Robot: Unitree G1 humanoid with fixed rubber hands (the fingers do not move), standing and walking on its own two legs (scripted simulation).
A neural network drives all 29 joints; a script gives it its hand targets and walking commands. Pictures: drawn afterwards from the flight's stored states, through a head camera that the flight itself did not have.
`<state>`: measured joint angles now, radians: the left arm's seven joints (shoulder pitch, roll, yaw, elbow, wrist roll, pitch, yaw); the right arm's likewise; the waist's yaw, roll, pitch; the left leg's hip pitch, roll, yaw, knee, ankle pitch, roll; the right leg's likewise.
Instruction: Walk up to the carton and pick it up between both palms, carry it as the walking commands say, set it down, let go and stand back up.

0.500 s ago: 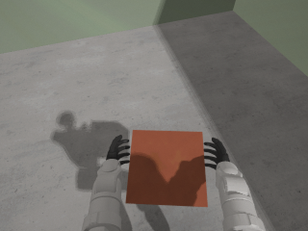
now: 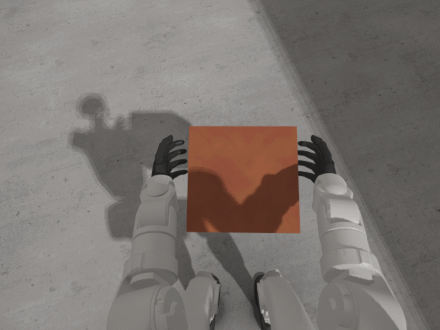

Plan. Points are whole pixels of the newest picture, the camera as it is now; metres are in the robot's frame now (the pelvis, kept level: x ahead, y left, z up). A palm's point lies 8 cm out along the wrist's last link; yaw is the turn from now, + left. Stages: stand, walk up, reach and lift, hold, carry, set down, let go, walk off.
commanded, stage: set down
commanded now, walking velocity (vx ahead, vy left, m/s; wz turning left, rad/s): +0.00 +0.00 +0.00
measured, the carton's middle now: (240, 181) +0.41 -0.01 -0.14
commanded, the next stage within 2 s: none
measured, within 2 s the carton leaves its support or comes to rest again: neither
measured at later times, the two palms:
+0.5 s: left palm (174, 181) +0.41 +0.15 -0.14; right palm (307, 181) +0.41 -0.16 -0.15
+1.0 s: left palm (183, 185) +0.43 +0.14 -0.24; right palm (297, 184) +0.43 -0.16 -0.25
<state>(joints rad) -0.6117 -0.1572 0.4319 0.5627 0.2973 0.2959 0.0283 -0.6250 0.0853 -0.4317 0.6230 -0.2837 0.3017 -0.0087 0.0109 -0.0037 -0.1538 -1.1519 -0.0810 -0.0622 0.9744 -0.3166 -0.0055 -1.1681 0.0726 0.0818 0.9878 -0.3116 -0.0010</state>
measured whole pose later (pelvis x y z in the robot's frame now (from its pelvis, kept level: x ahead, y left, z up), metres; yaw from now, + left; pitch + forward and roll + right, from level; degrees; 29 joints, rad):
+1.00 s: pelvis -0.02 +0.00 -0.16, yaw +0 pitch +44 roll +1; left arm -0.88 -0.05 0.40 0.72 0.16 0.24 0.14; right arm -0.91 -0.06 -0.33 0.81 -0.13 0.25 -0.12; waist 0.01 0.01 -0.24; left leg -1.91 -0.12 -0.05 1.65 -0.51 -0.03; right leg -1.92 0.12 0.06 1.65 -0.49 0.02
